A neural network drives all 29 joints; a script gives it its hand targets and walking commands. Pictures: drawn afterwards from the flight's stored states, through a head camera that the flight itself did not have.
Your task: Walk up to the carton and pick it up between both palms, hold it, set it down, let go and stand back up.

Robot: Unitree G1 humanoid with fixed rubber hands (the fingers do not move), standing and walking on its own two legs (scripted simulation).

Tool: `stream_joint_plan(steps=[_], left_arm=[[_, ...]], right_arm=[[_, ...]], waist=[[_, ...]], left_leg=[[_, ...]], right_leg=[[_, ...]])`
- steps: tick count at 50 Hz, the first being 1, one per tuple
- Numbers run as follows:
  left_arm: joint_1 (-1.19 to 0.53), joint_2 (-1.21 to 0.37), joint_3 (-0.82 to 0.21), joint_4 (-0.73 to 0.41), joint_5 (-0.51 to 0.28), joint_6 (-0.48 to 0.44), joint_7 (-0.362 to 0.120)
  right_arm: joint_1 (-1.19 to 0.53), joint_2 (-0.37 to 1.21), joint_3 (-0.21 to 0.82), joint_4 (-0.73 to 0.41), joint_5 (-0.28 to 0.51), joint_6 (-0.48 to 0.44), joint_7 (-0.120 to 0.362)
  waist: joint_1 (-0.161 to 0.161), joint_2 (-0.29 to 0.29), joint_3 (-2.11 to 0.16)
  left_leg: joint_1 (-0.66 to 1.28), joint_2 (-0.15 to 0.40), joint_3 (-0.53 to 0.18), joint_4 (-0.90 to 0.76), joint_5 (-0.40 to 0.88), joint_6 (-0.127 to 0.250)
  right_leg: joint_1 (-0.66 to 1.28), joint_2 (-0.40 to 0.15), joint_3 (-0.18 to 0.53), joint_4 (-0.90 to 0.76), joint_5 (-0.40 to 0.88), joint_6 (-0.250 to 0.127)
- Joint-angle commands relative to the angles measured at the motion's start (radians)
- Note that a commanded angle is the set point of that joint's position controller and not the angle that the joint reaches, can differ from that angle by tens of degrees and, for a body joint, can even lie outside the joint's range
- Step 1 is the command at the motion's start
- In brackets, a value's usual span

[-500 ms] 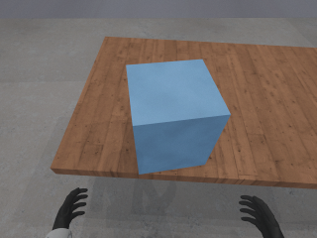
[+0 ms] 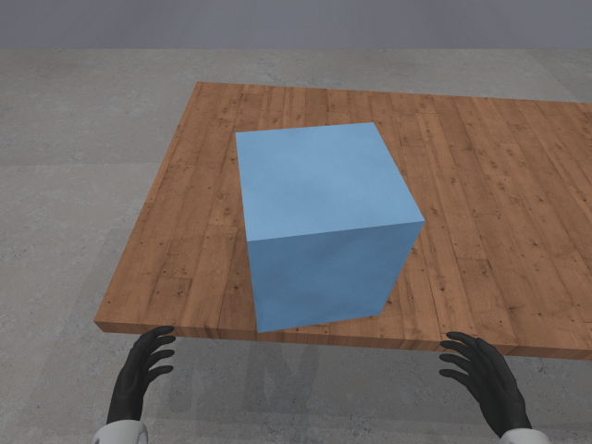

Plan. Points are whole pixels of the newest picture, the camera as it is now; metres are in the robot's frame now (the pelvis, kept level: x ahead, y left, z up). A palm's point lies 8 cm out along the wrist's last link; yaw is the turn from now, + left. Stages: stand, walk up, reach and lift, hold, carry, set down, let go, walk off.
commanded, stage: reach and lift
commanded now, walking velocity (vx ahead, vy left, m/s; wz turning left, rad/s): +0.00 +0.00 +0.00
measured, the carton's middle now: (313, 231) +0.43 -0.02 +0.03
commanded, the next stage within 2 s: none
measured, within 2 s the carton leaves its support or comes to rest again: neither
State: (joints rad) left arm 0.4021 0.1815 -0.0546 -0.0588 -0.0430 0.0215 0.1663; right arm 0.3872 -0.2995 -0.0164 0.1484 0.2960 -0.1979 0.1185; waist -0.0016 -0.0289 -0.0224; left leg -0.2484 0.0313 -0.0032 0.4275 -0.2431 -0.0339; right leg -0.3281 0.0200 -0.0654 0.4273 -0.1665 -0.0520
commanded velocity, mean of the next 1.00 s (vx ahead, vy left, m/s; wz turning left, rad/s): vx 0.00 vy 0.00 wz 0.00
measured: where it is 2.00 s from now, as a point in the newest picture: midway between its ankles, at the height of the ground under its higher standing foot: outside the picture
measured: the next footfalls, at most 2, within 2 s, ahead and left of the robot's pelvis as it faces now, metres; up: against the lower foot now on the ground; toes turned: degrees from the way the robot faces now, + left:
none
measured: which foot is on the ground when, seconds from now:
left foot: down 0.00-1.00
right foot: down 0.00-1.00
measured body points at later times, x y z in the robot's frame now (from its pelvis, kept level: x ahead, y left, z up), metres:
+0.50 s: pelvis +0.01 +0.00 +0.00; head +0.04 +0.01 +0.45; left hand +0.24 +0.19 +0.04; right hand +0.25 -0.22 +0.05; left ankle -0.02 +0.14 -0.74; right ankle +0.03 -0.09 -0.74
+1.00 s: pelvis +0.01 +0.00 +0.00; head +0.05 +0.01 +0.45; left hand +0.30 +0.21 +0.10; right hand +0.32 -0.21 +0.09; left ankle -0.02 +0.14 -0.74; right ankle +0.03 -0.09 -0.74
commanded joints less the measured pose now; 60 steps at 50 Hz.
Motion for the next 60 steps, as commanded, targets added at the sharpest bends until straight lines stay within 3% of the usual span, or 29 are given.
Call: stream_joint_plan(steps=[1, 10, 15, 20, 30, 36, 45, 52, 60], left_arm=[[-0.034, -0.015, 0.008, -0.286, -0.102, -0.04, 0.042], [-0.198, 0.009, 0.019, -0.345, -0.132, 0.058, 0.057], [-0.28, 0.036, 0.025, -0.412, -0.156, 0.106, 0.069], [-0.287, 0.037, 0.045, -0.434, -0.153, 0.175, 0.068], [-0.361, 0.056, 0.121, -0.559, -0.147, 0.333, 0.039], [-0.445, 0.07, 0.148, -0.596, -0.151, 0.413, 0.014], [-0.658, 0.095, 0.193, -0.545, -0.15, 0.548, 0.011], [-0.86, 0.118, 0.23, -0.42, -0.147, 0.643, 0.016], [-1.087, 0.14, 0.252, -0.333, -0.15, 0.681, 0.043]], right_arm=[[-0.026, -0.189, -0.077, -0.268, 0.025, -0.017, 0.02], [-0.135, -0.172, -0.099, -0.377, 0.03, 0.083, -0.011], [-0.199, -0.181, -0.121, -0.429, 0.03, 0.133, -0.028], [-0.235, -0.205, -0.125, -0.407, 0.046, 0.181, -0.047], [-0.363, -0.285, -0.107, -0.458, 0.091, 0.251, -0.108], [-0.465, -0.319, -0.097, -0.449, 0.109, 0.298, -0.13], [-0.691, -0.357, -0.095, -0.366, 0.137, 0.395, -0.126], [-0.928, -0.378, -0.103, -0.28, 0.138, 0.459, -0.12], [-1.174, -0.385, -0.106, -0.166, 0.125, 0.498, -0.102]], waist=[[0.038, -0.036, -0.139], [0.046, -0.031, -0.125], [0.05, -0.021, -0.147], [0.043, 0.003, -0.156], [0.036, 0.021, -0.263], [0.026, 0.05, -0.301], [0.033, 0.073, -0.323], [0.046, 0.054, -0.341], [0.075, 0.045, -0.4]], left_leg=[[0.048, -0.036, 0.03, -0.149, 0.108, 0.019], [-0.011, -0.029, 0.026, -0.177, -0.01, 0.018], [-0.027, -0.028, 0.027, -0.168, -0.011, 0.012], [0.013, -0.029, 0.027, -0.16, 0.096, 0.001], [0.138, -0.044, 0.032, -0.096, 0.449, -0.024], [0.175, -0.047, 0.028, -0.071, 0.556, -0.04], [0.164, -0.047, 0.027, -0.079, 0.492, -0.039], [0.073, -0.052, 0.033, -0.107, 0.322, -0.024], [-0.019, -0.047, 0.039, -0.133, 0.175, -0.013]], right_leg=[[0.276, -0.015, 0.113, -0.119, 0.02, 0.016], [0.257, -0.047, 0.16, -0.142, -0.117, 0.028], [0.264, -0.052, 0.173, -0.128, -0.114, 0.034], [0.304, -0.036, 0.163, -0.117, 0.015, 0.031], [0.386, 0.006, 0.132, -0.078, 0.385, 0.034], [0.397, 0.012, 0.133, -0.079, 0.462, 0.029], [0.375, 0.019, 0.132, -0.09, 0.349, 0.017], [0.384, 0.007, 0.144, -0.086, 0.239, 0.023], [0.403, -0.006, 0.15, -0.069, 0.144, 0.037]])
